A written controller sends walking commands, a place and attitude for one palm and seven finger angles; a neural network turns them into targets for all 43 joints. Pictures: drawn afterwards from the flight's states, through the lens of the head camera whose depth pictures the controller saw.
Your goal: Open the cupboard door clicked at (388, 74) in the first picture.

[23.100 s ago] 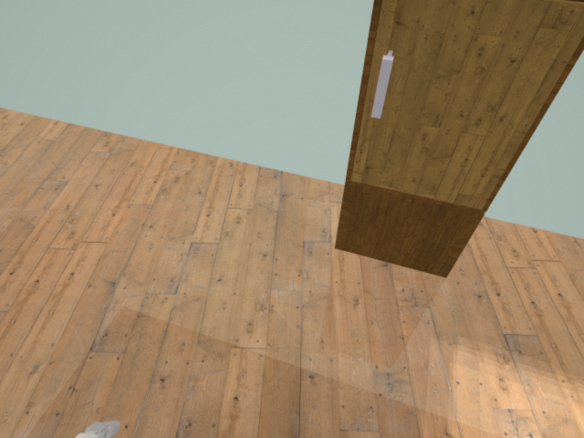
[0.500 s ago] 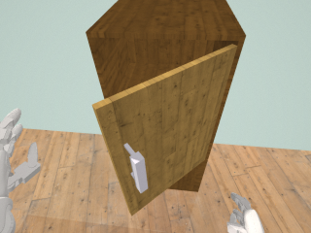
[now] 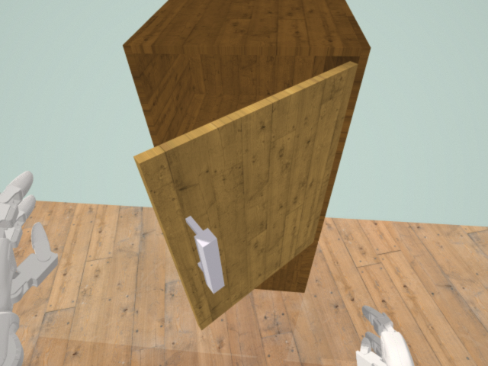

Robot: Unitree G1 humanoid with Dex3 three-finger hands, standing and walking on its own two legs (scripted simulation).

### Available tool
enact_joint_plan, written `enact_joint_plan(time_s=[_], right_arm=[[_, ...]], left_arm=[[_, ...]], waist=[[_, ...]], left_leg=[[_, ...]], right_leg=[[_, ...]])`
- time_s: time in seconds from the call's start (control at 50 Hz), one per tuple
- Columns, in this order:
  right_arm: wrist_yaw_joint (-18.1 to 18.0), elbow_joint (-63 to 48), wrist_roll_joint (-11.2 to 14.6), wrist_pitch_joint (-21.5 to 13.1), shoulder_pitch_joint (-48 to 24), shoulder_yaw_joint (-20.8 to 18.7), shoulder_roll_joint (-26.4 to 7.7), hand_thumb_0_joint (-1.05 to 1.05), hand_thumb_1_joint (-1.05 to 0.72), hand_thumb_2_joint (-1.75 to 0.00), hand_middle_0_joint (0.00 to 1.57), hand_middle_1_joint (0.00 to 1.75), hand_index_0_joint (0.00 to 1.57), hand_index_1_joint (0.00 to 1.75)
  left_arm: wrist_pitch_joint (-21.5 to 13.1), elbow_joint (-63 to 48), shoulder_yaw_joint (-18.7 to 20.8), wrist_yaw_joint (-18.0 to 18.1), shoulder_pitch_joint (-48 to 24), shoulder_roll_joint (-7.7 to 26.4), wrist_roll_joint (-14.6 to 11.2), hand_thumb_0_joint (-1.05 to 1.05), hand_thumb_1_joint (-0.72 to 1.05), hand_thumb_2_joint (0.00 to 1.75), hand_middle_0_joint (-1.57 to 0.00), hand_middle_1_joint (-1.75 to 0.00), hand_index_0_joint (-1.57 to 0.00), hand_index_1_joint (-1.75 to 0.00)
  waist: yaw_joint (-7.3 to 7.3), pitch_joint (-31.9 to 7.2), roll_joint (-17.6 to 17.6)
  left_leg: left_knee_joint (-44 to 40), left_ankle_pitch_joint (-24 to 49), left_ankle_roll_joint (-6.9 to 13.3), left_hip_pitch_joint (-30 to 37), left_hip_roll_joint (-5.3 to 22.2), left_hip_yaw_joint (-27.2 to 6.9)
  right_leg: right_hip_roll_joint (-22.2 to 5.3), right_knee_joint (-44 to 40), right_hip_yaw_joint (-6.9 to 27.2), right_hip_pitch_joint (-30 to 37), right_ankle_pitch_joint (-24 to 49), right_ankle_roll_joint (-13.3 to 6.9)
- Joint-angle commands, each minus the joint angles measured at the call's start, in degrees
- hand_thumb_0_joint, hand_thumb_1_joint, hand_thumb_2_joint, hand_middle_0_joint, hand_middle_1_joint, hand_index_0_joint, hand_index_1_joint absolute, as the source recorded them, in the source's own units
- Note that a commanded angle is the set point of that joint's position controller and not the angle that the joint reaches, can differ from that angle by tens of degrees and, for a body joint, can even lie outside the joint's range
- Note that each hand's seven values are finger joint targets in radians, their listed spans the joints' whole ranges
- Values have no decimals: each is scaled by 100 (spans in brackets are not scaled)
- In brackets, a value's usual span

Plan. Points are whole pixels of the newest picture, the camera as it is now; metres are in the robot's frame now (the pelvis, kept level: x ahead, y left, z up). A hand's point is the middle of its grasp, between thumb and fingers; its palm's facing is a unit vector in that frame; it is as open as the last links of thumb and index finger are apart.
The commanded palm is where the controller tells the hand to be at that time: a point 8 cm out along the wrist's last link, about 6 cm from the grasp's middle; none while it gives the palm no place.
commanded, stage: step back with the hand held close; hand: left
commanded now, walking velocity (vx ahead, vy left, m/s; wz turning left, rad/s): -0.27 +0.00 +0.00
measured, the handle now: (204, 254) +0.29 +0.11 +0.02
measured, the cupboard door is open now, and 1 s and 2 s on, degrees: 44 44 44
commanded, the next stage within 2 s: stop stepping back and stand still in 1.16 s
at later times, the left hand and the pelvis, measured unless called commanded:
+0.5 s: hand (3, 304) +0.14 +0.29 +0.15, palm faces +0.41 -0.76 -0.50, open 7.4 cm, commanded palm +0.08 +0.33 +0.17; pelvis -0.07 +0.03 -0.02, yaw -1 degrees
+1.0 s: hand out of the picture +0.07 +0.29 +0.15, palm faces +0.44 -0.76 -0.48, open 7.4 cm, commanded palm +0.00 +0.33 +0.17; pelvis -0.13 +0.02 -0.02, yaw +2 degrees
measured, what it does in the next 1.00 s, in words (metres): walks backwards: right foot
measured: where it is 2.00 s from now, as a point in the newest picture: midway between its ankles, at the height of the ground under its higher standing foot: outside the picture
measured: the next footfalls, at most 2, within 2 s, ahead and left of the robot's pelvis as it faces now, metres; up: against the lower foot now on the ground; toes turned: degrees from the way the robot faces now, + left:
right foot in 0.86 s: -0.08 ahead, -0.09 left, +0.00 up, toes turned +5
left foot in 1.12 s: -0.12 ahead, +0.13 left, +0.00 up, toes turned +3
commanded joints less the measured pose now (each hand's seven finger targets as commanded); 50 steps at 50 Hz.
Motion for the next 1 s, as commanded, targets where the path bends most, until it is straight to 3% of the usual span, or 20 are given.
enact_joint_plan(time_s=[0.0, 0.08, 0.16, 0.22, 0.3, 0.38, 0.46, 0.58, 0.66, 0.74, 0.78, 0.82, 0.84, 0.86, 0.88, 0.9, 0.92, 0.94, 0.96, 0.98], right_arm=[[-26, -1051, 9, -94, -689, -311, -628, 0, -90, -90, 20, 30, 20, 30], [-68, -1144, 8, 21, -642, -379, -701, 0, -90, -90, 20, 30, 20, 30], [-91, -1311, 49, 114, -624, -445, -671, 0, -90, -90, 20, 30, 20, 30], [-109, -1366, 63, 144, -629, -473, -689, 0, -90, -90, 20, 30, 20, 30], [-113, -1402, 52, 115, -630, -476, -734, 0, -90, -90, 20, 30, 20, 30], [-99, -1458, 41, 62, -601, -490, -804, 0, -90, -90, 20, 30, 20, 30], [-73, -1507, 45, -2, -485, -494, -821, 0, -90, -90, 20, 30, 20, 30], [-72, -1468, -10, -114, -348, -495, -817, 0, -90, -90, 20, 30, 20, 30], [-63, -1391, -11, -187, -257, -442, -766, 0, -90, -90, 20, 30, 20, 30], [-75, -1392, -21, -291, -363, -468, -788, 0, -90, -90, 20, 30, 20, 30], [-64, -1375, -25, -325, -402, -525, -782, 0, -90, -90, 20, 30, 20, 30], [-25, -1340, -46, -331, -420, -542, -776, 0, -90, -90, 20, 30, 20, 30], [-8, -1293, -57, -326, -418, -532, -764, 0, -90, -90, 20, 30, 20, 30], [31, -1231, -34, -342, -397, -536, -719, 0, -90, -90, 20, 30, 20, 30], [36, -1184, -52, -342, -431, -535, -716, 0, -90, -90, 20, 30, 20, 30], [76, -1108, -36, -323, -457, -491, -601, 0, -90, -90, 20, 30, 20, 30], [111, -1015, -27, -303, -429, -456, -549, 0, -90, -90, 20, 30, 20, 30], [97, -982, 42, -285, -410, -535, -542, 0, -90, -90, 20, 30, 20, 30], [83, -1056, 62, -265, -502, -526, -518, 0, -90, -90, 20, 30, 20, 30], [59, -1051, 55, -226, -593, -502, -464, 0, -90, -90, 20, 30, 20, 30]], left_arm=[[-490, -1231, 712, 60, -50, 1160, 68, 0, 90, 90, -20, -30, -20, -30], [-544, -1625, 839, 141, 347, 1278, 63, 0, 90, 90, -20, -30, -20, -30], [-568, -1916, 1084, 203, 546, 1466, 46, 0, 90, 90, -20, -30, -20, -30], [-594, -2024, 1141, 237, 622, 1498, 49, 0, 90, 90, -20, -30, -20, -30], [-622, -2045, 1108, 251, 612, 1425, 97, 0, 90, 90, -20, -30, -20, -30], [-682, -1957, 1128, 261, 530, 1348, 193, 0, 90, 90, -20, -30, -20, -30], [-770, -2014, 1123, 266, 266, 1322, 291, 0, 90, 90, -20, -30, -20, -30], [-902, -2256, 1207, 315, -73, 1451, 349, 0, 90, 90, -20, -30, -20, -30], [-993, -2423, 1257, 384, 48, 1488, 267, 0, 90, 90, -20, -30, -20, -30], [-1032, -2392, 1427, 383, 295, 1450, 310, 0, 90, 90, -20, -30, -20, -30], [-1046, -2065, 1470, 337, 377, 1438, 335, 0, 90, 90, -20, -30, -20, -30], [-1063, -1912, 1444, 295, 315, 1394, 360, 0, 90, 90, -20, -30, -20, -30], [-1068, -1768, 1365, 264, 302, 1336, 330, 0, 90, 90, -20, -30, -20, -30], [-1055, -1770, 1235, 228, 299, 1279, 260, 0, 90, 90, -20, -30, -20, -30], [-1053, -1835, 1175, 218, 184, 1351, 239, 0, 90, 90, -20, -30, -20, -30], [-1049, -1818, 1099, 214, 134, 1443, 167, 0, 90, 90, -20, -30, -20, -30], [-1076, -1773, 1073, 237, 62, 1525, 133, 0, 90, 90, -20, -30, -20, -30], [-1027, -1841, 978, 243, 94, 1478, 139, 0, 90, 90, -20, -30, -20, -30], [-976, -1947, 1097, 251, 202, 1613, 159, 0, 90, 90, -20, -30, -20, -30], [-952, -2016, 1183, 273, 372, 1693, 177, 0, 90, 90, -20, -30, -20, -30]], waist=[[-193, -312, -410], [-196, -910, 33], [-191, -1214, -336], [-193, -1198, -170], [-179, -925, 58], [-174, -644, 255], [-248, -401, -34], [-298, -287, -289], [-318, -483, -116], [-208, -807, 874], [-203, -716, 714], [-219, -318, 393], [-242, -83, 157], [-270, -57, -265], [-352, -66, -608], [-358, -315, -997], [-338, -660, -1106], [-286, -1122, -1377], [-212, -1284, -1446], [-207, -1309, -1246]], left_leg=[[77, 887, 162, -393, 12, -119], [-89, 1573, 128, -466, 177, -220], [-21, 1930, 117, -694, 263, -288], [-51, 1931, 125, -913, 321, -369], [-352, 1187, 222, -1529, 479, -572], [-738, -373, 422, -2710, 642, -770], [-669, -1876, 542, -3437, 626, -801], [48, -2256, 445, -3050, 354, -739], [154, -1975, 324, -2479, 282, -801], [-1188, -2070, 634, -3705, 1107, -1579], [-1367, -2316, 797, -4017, 1390, -1696], [-1076, -2260, 873, -4218, 1363, -1594], [-803, -2036, 781, -4060, 1188, -1469], [-328, -1562, 531, -3308, 810, -1169], [247, -1153, 304, -2660, 421, -793], [966, -395, 41, -1805, 86, -351], [1678, 16, -95, -1202, -73, -56], [2358, -306, -132, -1298, -204, -71], [2776, -683, -111, -1573, -241, -86], [2915, -861, -82, -1829, -227, -140]], right_leg=[[-794, -609, 791, -455, 802, 20], [-690, -86, 565, -102, 1348, 50], [-604, 294, 565, 58, 1805, 96], [-584, 520, 582, 47, 1902, 86], [-426, 765, 548, 39, 1166, 143], [-309, 1244, 566, 493, 728, 180], [-384, 1293, 773, 494, 131, 180], [-619, 566, 1172, -578, -1416, 29], [-628, 592, 1032, -1153, -1538, -2], [84, 2575, 450, 511, -6, 271], [182, 2886, 527, 731, -405, 286], [170, 2529, 676, 661, -647, 237], [105, 1938, 815, 401, -634, 160], [-87, 1064, 1043, -272, -398, 6], [-475, 432, 1630, -945, -107, -166], [-1080, -58, 2134, -1590, 333, -398], [-1576, -244, 2292, -1780, 1388, -572], [-1707, -105, 2221, -1340, 2298, -649], [-1785, 31, 2180, -1029, 2990, -680], [-1861, 173, 2158, -772, 3641, -752]])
